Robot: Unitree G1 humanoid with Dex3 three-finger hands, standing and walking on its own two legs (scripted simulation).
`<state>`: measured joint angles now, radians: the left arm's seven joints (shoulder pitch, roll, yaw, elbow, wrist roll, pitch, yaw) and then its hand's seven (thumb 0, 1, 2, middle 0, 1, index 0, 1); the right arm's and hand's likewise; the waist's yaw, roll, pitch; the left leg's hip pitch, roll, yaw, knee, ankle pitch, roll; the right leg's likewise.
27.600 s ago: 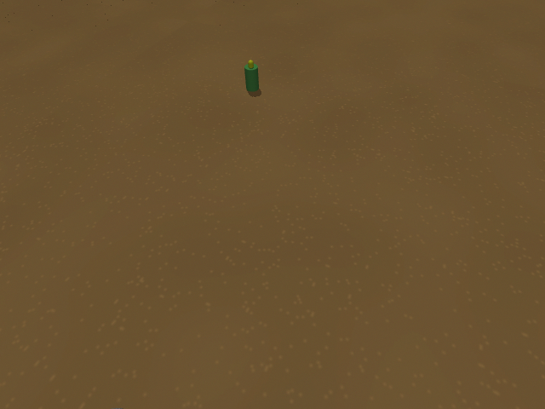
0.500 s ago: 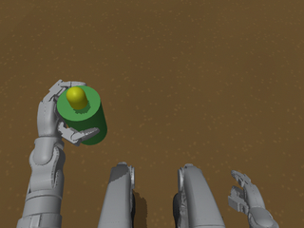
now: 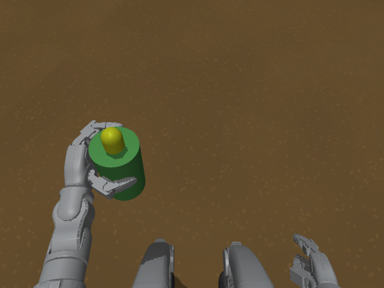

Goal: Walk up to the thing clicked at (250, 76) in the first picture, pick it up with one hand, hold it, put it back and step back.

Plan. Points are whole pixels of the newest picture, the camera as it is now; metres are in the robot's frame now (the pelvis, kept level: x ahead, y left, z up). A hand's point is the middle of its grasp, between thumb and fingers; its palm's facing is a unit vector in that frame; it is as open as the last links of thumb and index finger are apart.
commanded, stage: lift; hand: left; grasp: from the side
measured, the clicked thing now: (119, 161) +0.35 +0.17 +0.03
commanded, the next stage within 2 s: hold in 0.96 s
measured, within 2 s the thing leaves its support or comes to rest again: neither
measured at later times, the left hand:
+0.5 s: hand (116, 138) +0.36 +0.16 +0.09, palm faces +0.03 -1.00 +0.00, open 12.0 cm
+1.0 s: hand (117, 130) +0.36 +0.15 +0.12, palm faces +0.03 -1.00 +0.01, open 12.0 cm
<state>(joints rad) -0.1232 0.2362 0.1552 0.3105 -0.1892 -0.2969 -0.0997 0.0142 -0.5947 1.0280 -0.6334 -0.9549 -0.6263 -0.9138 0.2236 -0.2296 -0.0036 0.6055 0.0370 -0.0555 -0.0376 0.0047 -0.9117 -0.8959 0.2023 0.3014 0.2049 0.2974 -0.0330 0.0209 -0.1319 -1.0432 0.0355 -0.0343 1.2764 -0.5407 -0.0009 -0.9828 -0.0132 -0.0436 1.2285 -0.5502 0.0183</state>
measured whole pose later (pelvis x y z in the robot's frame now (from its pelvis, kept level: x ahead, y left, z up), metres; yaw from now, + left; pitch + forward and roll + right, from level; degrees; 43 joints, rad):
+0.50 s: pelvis +0.02 -0.01 +0.05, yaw +0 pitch +12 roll -2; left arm -0.15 0.21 0.14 0.41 -0.19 -0.33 -0.11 0.01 -0.61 1.05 -0.62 -0.98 -0.61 -0.94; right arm 0.24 -0.23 0.00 0.63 0.02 -0.04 -0.03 0.00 -0.91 -0.90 0.20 0.30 0.20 0.30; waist -0.03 0.02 -0.08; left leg -0.75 0.04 -0.02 1.02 -0.47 -0.01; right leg -0.70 -0.01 -0.04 0.98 -0.48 0.01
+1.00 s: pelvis +0.03 -0.01 +0.07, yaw +0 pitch +8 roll -1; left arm -0.16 0.19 0.14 0.44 -0.20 -0.34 -0.13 0.01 -0.61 1.05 -0.61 -0.99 -0.61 -0.95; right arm 0.24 -0.23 -0.01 0.65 0.02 -0.02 -0.03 0.00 -0.91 -0.90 0.20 0.30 0.20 0.30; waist -0.03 0.02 -0.06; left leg -0.62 0.04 -0.01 0.91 -0.43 -0.01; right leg -0.58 -0.01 -0.03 0.88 -0.45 0.01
